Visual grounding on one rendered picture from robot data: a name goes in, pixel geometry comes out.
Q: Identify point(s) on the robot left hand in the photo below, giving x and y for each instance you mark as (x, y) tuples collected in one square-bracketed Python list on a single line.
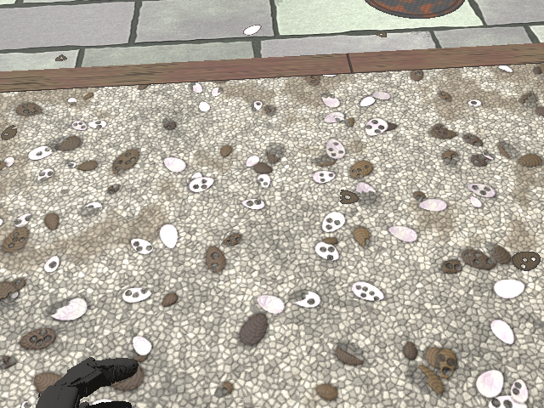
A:
[(85, 378)]

